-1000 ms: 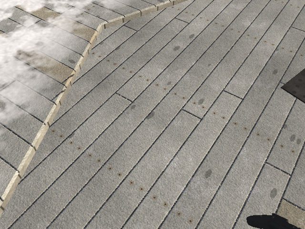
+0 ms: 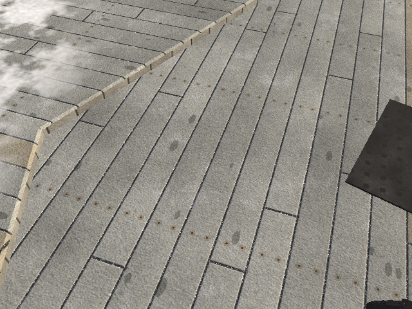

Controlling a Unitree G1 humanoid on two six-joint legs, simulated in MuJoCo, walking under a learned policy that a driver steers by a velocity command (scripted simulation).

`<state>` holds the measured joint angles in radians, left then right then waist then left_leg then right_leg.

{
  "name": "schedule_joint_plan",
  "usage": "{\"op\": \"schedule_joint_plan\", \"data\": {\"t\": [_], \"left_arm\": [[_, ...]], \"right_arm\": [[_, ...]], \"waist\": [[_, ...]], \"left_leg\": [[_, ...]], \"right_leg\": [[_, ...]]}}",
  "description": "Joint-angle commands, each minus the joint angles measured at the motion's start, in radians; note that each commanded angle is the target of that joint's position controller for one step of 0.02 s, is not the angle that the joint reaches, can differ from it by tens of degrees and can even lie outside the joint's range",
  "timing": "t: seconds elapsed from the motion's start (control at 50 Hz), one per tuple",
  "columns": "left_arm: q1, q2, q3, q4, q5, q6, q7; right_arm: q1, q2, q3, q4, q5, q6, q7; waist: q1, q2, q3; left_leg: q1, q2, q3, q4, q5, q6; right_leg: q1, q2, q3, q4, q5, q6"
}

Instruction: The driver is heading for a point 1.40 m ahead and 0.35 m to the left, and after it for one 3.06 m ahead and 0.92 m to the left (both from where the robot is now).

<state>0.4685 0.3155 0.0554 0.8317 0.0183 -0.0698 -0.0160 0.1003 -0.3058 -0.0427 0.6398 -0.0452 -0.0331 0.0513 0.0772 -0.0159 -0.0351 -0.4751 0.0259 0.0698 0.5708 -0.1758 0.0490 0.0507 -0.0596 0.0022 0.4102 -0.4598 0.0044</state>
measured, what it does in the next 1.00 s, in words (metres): walks ahead, turning left: right foot, then left foot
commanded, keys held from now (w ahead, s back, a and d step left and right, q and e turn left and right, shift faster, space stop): w+shift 0.52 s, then w+q+shift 0.48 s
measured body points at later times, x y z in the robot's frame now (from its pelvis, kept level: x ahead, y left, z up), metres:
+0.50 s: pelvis +0.41 +0.00 -0.02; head +0.45 +0.00 +0.43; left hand +0.62 +0.25 -0.10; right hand +0.37 -0.27 -0.15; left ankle +0.13 +0.12 -0.64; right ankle +0.54 -0.07 -0.72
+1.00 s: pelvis +0.89 +0.07 -0.02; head +0.91 +0.07 +0.43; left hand +0.86 +0.34 -0.15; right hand +1.07 -0.17 -0.14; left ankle +0.97 +0.10 -0.72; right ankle +0.68 -0.11 -0.58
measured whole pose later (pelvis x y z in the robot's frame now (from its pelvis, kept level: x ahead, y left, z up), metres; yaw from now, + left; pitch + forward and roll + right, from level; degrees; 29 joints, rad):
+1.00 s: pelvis +0.89 +0.07 -0.02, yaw +19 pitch +0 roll +0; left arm 0.30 0.24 0.02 0.86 0.03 -0.08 0.01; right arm 0.21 -0.31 -0.06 0.81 -0.02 -0.02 0.03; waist -0.03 0.01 0.06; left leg -0.47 -0.16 0.11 0.68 -0.21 0.21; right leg -0.12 -0.01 -0.05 1.33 -0.34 0.01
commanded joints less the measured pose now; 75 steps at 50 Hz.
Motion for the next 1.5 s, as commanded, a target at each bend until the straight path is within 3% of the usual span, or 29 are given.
{"op": "schedule_joint_plan", "data": {"t": [0.02,0.04,0.08,0.14,0.34,0.4,0.44,0.46,0.48,0.5,0.54,0.6,0.7,0.84,0.9,0.92,0.94,0.96,0.98,1.02,1.1,1.26,1.3,1.34,1.36,1.38,1.4,1.44,1.5], "left_arm": [[-0.105,0.021,-0.009,-0.143,-0.006,-0.03,0.001],[-0.207,0.061,0.003,-0.151,-0.001,-0.029,0.004],[-0.208,0.076,0.001,-0.143,0.007,-0.032,-0.016],[-0.201,0.035,-0.014,-0.135,0.033,0.006,-0.039],[-0.534,0.01,-0.044,-0.241,0.009,0.009,-0.057],[-0.45,0.051,-0.027,-0.218,0.017,0.012,-0.028],[-0.071,0.118,0.007,-0.104,0.017,0.014,0.0],[0.113,0.201,0.035,-0.064,0.034,0.016,0.02],[0.064,0.284,0.059,-0.066,0.039,0.015,0.017],[-0.012,0.22,0.057,-0.08,0.024,0.015,0.003],[-0.105,0.106,0.035,-0.048,0.025,-0.006,0.002],[-0.144,0.028,0.008,-0.014,0.022,-0.036,0.006],[-0.112,0.038,0.008,0.026,0.004,-0.076,-0.01],[-0.03,0.112,0.008,0.055,-0.002,-0.07,0.037],[-0.104,0.19,0.033,0.02,0.026,-0.006,0.067],[-0.155,0.199,0.038,0.003,0.035,0.006,0.064],[-0.213,0.129,0.03,-0.014,0.031,-0.007,0.043],[-0.125,0.024,-0.004,-0.137,-0.002,-0.034,0.017],[-0.221,0.059,-0.017,-0.152,0.01,-0.061,0.024],[-0.289,0.053,-0.025,-0.169,0.017,-0.075,0.021],[-0.302,0.032,-0.043,-0.186,0.063,0.003,0.008],[-0.589,0.032,-0.06,-0.322,0.011,-0.01,-0.005],[-0.473,0.093,-0.035,-0.291,0.012,-0.015,0.012],[-0.093,0.193,0.013,-0.201,0.007,-0.021,0.046],[0.113,0.253,0.035,-0.164,0.039,-0.024,0.067],[-0.012,0.326,0.052,-0.176,0.063,-0.02,0.052],[-0.136,0.198,0.041,-0.212,0.052,-0.012,0.043],[-0.143,0.063,0.003,-0.167,0.046,-0.01,0.031],[-0.074,0.035,-0.012,-0.068,0.014,-0.05,0.013]], "right_arm": [[0.529,-0.313,-0.092,0.066,-0.016,-0.029,-0.036],[0.412,-0.23,-0.067,0.066,-0.014,-0.029,-0.037],[0.3,-0.154,-0.048,0.064,0.001,-0.029,-0.032],[0.26,-0.088,-0.023,0.078,0.022,-0.048,-0.033],[0.375,-0.122,-0.026,0.193,0.053,-0.094,-0.034],[0.399,-0.18,-0.033,0.231,0.028,-0.075,-0.051],[0.353,-0.209,-0.041,0.236,0.004,-0.042,-0.071],[0.364,-0.134,-0.024,0.212,-0.002,-0.042,-0.071],[0.46,0.008,0.007,0.162,0.055,-0.063,-0.041],[0.374,-0.076,-0.003,0.16,0.047,-0.071,-0.048],[0.232,-0.063,0.007,0.135,0.043,-0.074,-0.046],[0.26,-0.019,0.017,0.152,0.016,-0.019,-0.016],[0.04,-0.009,0.023,0.085,0.028,0.007,0.003],[-0.088,-0.029,0.026,0.059,0.028,-0.012,0.029],[0.291,-0.122,-0.017,0.161,0.036,-0.007,0.006],[0.495,-0.164,-0.047,0.218,0.031,-0.004,-0.012],[0.474,-0.212,-0.083,0.214,0.058,0.017,-0.034],[0.352,-0.333,-0.102,0.179,0.012,0.032,-0.03],[0.344,-0.287,-0.106,0.151,0.021,0.03,-0.033],[0.317,-0.165,-0.079,0.197,0.026,0.013,-0.045],[0.254,-0.144,-0.059,0.169,0.044,-0.037,-0.051],[0.352,-0.184,-0.087,0.178,0.055,-0.046,-0.039],[0.321,-0.217,-0.095,0.168,0.049,-0.048,-0.047],[0.219,-0.252,-0.1,0.144,0.032,-0.058,-0.04],[0.202,-0.093,-0.058,0.109,0.025,-0.068,-0.043],[0.364,-0.008,-0.021,0.043,0.089,-0.06,-0.044],[0.282,-0.11,-0.027,0.086,0.052,-0.035,-0.061],[0.119,-0.129,-0.038,0.091,0.005,-0.019,-0.046],[0.129,-0.023,-0.012,0.053,0.0,0.001,-0.025]], "waist": [[-0.281,0.381,-0.265],[-0.235,0.206,-0.1],[-0.141,0.069,-0.025],[-0.073,0.126,0.066],[-0.095,0.038,0.202],[-0.041,0.11,0.067],[0.14,0.123,-0.129],[0.182,0.031,-0.261],[0.028,-0.35,-0.389],[0.052,-0.179,-0.321],[-0.007,0.042,-0.044],[-0.104,-0.015,0.055],[-0.09,-0.018,0.192],[-0.085,-0.037,0.131],[-0.287,-0.121,-0.084],[-0.376,-0.1,-0.149],[-0.349,0.107,-0.101],[-0.152,0.344,-0.194],[-0.214,0.072,-0.222],[-0.116,-0.108,0.022],[-0.038,-0.064,0.101],[-0.176,0.075,0.088],[-0.115,0.073,0.001],[0.108,0.069,-0.19],[0.15,-0.107,-0.315],[-0.021,-0.477,-0.438],[-0.012,-0.233,-0.265],[0.012,0.011,-0.021],[-0.057,-0.101,-0.001]], "left_leg": [[0.861,0.331,-0.747,-0.314,-0.784,0.144],[0.736,0.322,-0.754,-0.337,-0.661,0.122],[0.543,0.257,-0.523,-0.334,-0.463,0.108],[0.346,0.189,-0.397,-0.443,-0.382,0.125],[0.413,0.149,-0.067,-0.633,0.374,0.127],[0.617,0.175,-0.029,-0.356,1.04,0.094],[0.539,0.164,0.0,0.133,1.088,0.068],[0.308,0.107,-0.008,0.514,0.727,0.073],[-0.087,-0.119,-0.09,0.895,-0.213,0.026],[-0.231,-0.08,-0.187,0.967,-0.214,0.062],[-0.237,0.028,-0.169,0.839,-0.09,0.068],[-0.105,0.092,-0.185,0.709,-0.076,0.043],[-0.234,0.094,-0.109,0.471,0.179,0.027],[-0.073,-0.059,0.132,0.088,0.329,0.113],[0.286,-0.157,0.126,0.109,0.096,0.164],[0.509,-0.142,0.037,0.06,-0.006,0.199],[0.636,-0.049,-0.152,0.016,-0.103,0.224],[0.911,0.199,-0.768,-0.144,-0.168,0.478],[0.908,0.231,-0.903,-0.292,-0.249,0.468],[0.556,0.166,-0.716,-0.359,-0.167,0.344],[0.193,0.014,-0.489,-0.395,-0.007,0.307],[0.297,-0.021,-0.461,-0.339,0.447,0.172],[0.365,-0.02,-0.471,-0.175,0.673,0.125],[0.245,-0.065,-0.439,0.262,0.671,0.084],[0.064,-0.128,-0.361,0.617,0.048,0.09],[-0.198,-0.192,-0.241,0.856,-0.348,0.06],[-0.284,-0.085,-0.207,0.883,-0.231,0.067],[-0.225,-0.03,-0.154,0.779,-0.156,0.033],[-0.217,-0.037,-0.197,0.686,-0.258,0.002]], "right_leg": [[-0.782,0.138,0.046,0.822,-0.055,-0.102],[-0.904,0.098,0.137,0.926,0.026,-0.125],[-0.836,-0.013,0.085,0.834,0.179,-0.126],[-0.776,-0.063,0.051,0.769,0.229,-0.07],[-0.623,-0.012,-0.089,0.2,0.616,-0.098],[-0.476,0.109,-0.143,0.18,0.414,-0.141],[-0.09,0.139,-0.122,0.147,0.289,-0.175],[0.187,-0.056,0.095,0.192,0.005,-0.195],[0.406,-0.319,0.744,-0.034,-0.323,-0.307],[0.365,-0.296,0.844,-0.145,-0.279,-0.307],[0.038,-0.241,0.502,-0.152,0.006,-0.263],[-0.243,-0.173,0.275,-0.26,0.06,-0.184],[-0.281,-0.091,-0.062,-0.374,0.389,-0.115],[0.054,-0.111,-0.27,-0.268,1.3,-0.022],[0.085,-0.16,-0.254,0.276,1.648,-0.023],[-0.057,-0.156,-0.234,0.599,1.474,-0.042],[-0.329,0.027,-0.219,0.994,0.597,-0.029],[-0.835,0.161,-0.061,1.324,-0.037,0.039],[-0.919,0.096,0.092,1.287,0.044,0.004],[-0.838,-0.009,0.098,1.01,0.126,-0.006],[-0.658,-0.07,0.05,0.747,0.102,0.058],[-0.469,0.031,-0.004,0.141,0.572,0.032],[-0.292,0.077,0.011,0.091,0.481,0.012],[0.108,0.026,0.04,0.141,0.301,-0.012],[0.337,-0.215,0.276,0.136,-0.04,-0.03],[0.444,-0.467,0.897,-0.115,-0.253,-0.146],[0.29,-0.405,0.832,-0.147,-0.282,-0.148],[0.029,-0.285,0.406,-0.065,0.524,-0.136],[-0.067,-0.247,0.271,-0.07,0.961,-0.178]]}}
